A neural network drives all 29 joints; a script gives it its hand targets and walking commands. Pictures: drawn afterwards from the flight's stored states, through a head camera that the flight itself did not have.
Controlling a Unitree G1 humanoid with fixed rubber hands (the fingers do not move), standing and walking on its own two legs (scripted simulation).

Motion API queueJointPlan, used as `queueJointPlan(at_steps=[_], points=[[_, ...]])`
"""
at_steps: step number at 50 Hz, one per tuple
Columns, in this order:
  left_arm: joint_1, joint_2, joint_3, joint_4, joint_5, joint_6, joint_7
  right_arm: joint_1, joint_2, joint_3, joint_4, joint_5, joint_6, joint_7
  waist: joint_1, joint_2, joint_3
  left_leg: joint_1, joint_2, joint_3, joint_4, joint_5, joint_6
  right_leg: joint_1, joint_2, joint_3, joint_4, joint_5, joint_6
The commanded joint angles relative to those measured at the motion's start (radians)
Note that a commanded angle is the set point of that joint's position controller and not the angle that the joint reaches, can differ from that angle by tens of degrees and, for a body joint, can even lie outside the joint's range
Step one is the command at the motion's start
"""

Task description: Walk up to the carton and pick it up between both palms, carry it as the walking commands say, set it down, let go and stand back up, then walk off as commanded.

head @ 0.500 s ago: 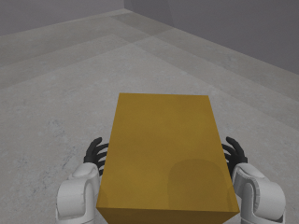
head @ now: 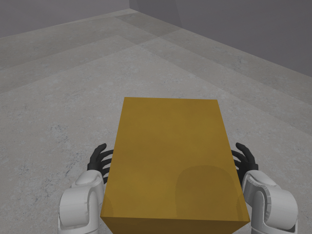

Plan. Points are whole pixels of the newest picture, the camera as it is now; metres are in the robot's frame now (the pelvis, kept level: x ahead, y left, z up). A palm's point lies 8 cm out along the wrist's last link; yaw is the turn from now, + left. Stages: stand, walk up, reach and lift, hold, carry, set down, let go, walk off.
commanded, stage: carry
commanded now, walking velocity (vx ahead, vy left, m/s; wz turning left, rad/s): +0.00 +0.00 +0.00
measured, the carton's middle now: (168, 171) +0.29 +0.00 +0.01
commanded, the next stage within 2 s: hold in 0.32 s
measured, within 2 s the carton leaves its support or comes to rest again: neither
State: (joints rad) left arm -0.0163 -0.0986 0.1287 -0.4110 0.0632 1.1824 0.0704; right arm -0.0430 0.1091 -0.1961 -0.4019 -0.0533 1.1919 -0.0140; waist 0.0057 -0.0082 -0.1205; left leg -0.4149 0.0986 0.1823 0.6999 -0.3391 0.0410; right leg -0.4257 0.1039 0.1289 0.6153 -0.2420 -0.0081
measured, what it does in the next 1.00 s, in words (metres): stands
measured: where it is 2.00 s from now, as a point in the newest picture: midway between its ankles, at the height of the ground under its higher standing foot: outside the picture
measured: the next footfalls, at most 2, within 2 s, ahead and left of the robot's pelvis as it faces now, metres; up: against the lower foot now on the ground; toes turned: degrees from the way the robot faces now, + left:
none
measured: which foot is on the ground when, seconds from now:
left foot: down 0.00-1.00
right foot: down 0.00-1.00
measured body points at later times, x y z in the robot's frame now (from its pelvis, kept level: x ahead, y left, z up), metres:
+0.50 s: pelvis +0.00 +0.00 +0.01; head +0.01 +0.02 +0.46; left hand +0.26 +0.18 +0.01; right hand +0.28 -0.16 +0.03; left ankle +0.02 +0.09 -0.72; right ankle +0.05 -0.12 -0.72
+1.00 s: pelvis +0.00 -0.01 +0.01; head -0.02 -0.01 +0.46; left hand +0.26 +0.19 +0.04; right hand +0.30 -0.16 +0.04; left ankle +0.02 +0.09 -0.72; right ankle +0.05 -0.13 -0.72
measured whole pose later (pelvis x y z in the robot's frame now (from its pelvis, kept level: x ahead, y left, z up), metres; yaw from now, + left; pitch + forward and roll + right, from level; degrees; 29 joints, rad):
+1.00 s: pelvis +0.00 -0.01 +0.01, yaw +4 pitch +2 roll +1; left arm -0.08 -0.09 0.17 0.04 0.14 0.76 0.04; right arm -0.11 0.06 -0.17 0.11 -0.12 0.71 0.04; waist 0.03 -0.03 -0.11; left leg -0.30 0.02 0.14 0.50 -0.23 0.04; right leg -0.34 0.05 0.12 0.53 -0.22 -0.01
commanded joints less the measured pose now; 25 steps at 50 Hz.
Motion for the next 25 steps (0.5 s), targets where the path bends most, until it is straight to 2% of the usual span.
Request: queueJointPlan(at_steps=[1,3,7,8,11,12,14,16,17,18,19,20,21,22,23,24,25], points=[[-0.61,-0.719,-0.819,-0.189,-0.376,0.002,-0.217,-0.57,0.708,0.747,-0.097,0.332,-0.013,0.179,-0.001,0.059,-0.227,0.191,0.085,-0.143,-0.149,0.039,0.02,-0.027,-0.124,0.12,-0.129,0.142,-0.085],[-0.628,-0.715,-0.82,-0.199,-0.38,0.002,-0.218,-0.571,0.71,0.748,-0.09,0.331,-0.01,0.178,0.0,0.043,-0.226,0.189,0.085,-0.139,-0.141,0.056,0.018,-0.022,-0.124,0.122,-0.135,0.163,-0.086],[-0.603,-0.716,-0.811,-0.174,-0.375,0.002,-0.218,-0.591,0.704,0.75,-0.107,0.334,-0.014,0.173,0.001,0.058,-0.234,0.187,0.084,-0.138,-0.141,0.061,0.018,-0.008,-0.124,0.12,-0.134,0.183,-0.087],[-0.622,-0.717,-0.811,-0.192,-0.381,-0.004,-0.219,-0.594,0.711,0.754,-0.112,0.338,-0.016,0.176,-0.001,0.038,-0.247,0.197,0.081,-0.135,-0.141,0.05,0.017,-0.004,-0.126,0.118,-0.129,0.182,-0.088],[-0.607,-0.704,-0.808,-0.181,-0.376,0.0,-0.219,-0.572,0.706,0.745,-0.082,0.334,-0.012,0.175,0.002,0.059,-0.237,0.205,0.081,-0.136,-0.141,0.07,0.016,-0.017,-0.124,0.124,-0.133,0.183,-0.084],[-0.616,-0.707,-0.812,-0.189,-0.379,-0.002,-0.219,-0.59,0.703,0.746,-0.101,0.334,-0.014,0.174,-0.001,0.033,-0.245,0.202,0.085,-0.143,-0.139,0.078,0.017,-0.01,-0.121,0.116,-0.124,0.197,-0.084],[-0.614,-0.709,-0.814,-0.186,-0.38,-0.002,-0.218,-0.593,0.702,0.748,-0.107,0.334,-0.013,0.171,-0.001,0.048,-0.244,0.196,0.079,-0.137,-0.133,0.078,0.014,-0.007,-0.124,0.122,-0.125,0.204,-0.084],[-0.617,-0.708,-0.808,-0.179,-0.378,-0.001,-0.219,-0.581,0.704,0.745,-0.09,0.331,-0.013,0.173,-0.001,0.034,-0.247,0.196,0.087,-0.144,-0.14,0.089,0.018,0.004,-0.123,0.108,-0.118,0.21,-0.086],[-0.504,-0.357,-0.457,0.171,-0.027,-0.166,-0.17,-0.382,0.361,0.394,0.261,0.0,-0.167,0.141,0.044,-0.028,0.136,0.074,-0.111,-0.087,-0.319,-0.087,0.003,0.13,-0.013,0.067,-0.306,0.006,-0.078],[-0.44,-0.244,-0.229,0.49,0.007,-0.256,-0.15,-0.393,0.283,0.269,0.565,0.003,-0.255,0.121,0.068,-0.052,0.133,0.07,-0.101,-0.146,-0.332,-0.086,0.014,0.127,-0.018,0.046,-0.286,-0.032,-0.066],[-0.486,-0.291,-0.325,0.378,-0.032,-0.361,-0.15,-0.386,0.305,0.315,0.464,0.009,-0.359,0.124,0.036,-0.021,0.027,0.153,-0.122,-0.189,-0.32,-0.014,0.022,0.124,0.009,0.011,-0.221,-0.014,-0.067],[-0.533,-0.385,-0.422,0.304,-0.07,-0.429,-0.152,-0.418,0.372,0.385,0.362,0.043,-0.437,0.137,0.012,-0.004,-0.103,0.206,-0.14,-0.217,-0.3,0.099,0.025,0.164,0.009,0.009,-0.165,0.095,-0.067],[-0.568,-0.452,-0.489,0.262,-0.106,-0.468,-0.157,-0.468,0.414,0.454,0.275,0.086,-0.487,0.147,-0.009,0.001,-0.226,0.239,-0.147,-0.23,-0.278,0.18,0.023,0.219,0.005,0.006,-0.129,0.187,-0.064],[-0.628,-0.566,-0.576,0.219,-0.144,-0.493,-0.162,-0.507,0.509,0.545,0.236,0.136,-0.515,0.16,-0.018,0.055,-0.321,0.256,-0.145,-0.245,-0.261,0.258,0.014,0.273,0.008,0.005,-0.094,0.251,-0.066],[-0.637,-0.632,-0.599,0.169,-0.159,-0.509,-0.157,-0.608,0.556,0.651,0.164,0.195,-0.544,0.183,0.026,0.036,-0.389,0.273,-0.142,-0.252,-0.241,0.326,0.006,0.316,0.009,0.013,-0.078,0.295,-0.064],[-0.657,-0.702,-0.632,0.155,-0.168,-0.516,-0.159,-0.652,0.627,0.725,0.153,0.224,-0.554,0.2,0.047,0.029,-0.407,0.272,-0.135,-0.258,-0.233,0.353,0.002,0.342,0.005,0.03,-0.075,0.318,-0.062],[-0.639,-0.721,-0.639,0.169,-0.172,-0.511,-0.164,-0.662,0.637,0.755,0.143,0.236,-0.554,0.206,0.055,0.008,-0.413,0.266,-0.135,-0.26,-0.226,0.363,0.003,0.359,0.002,0.036,-0.076,0.327,-0.061]])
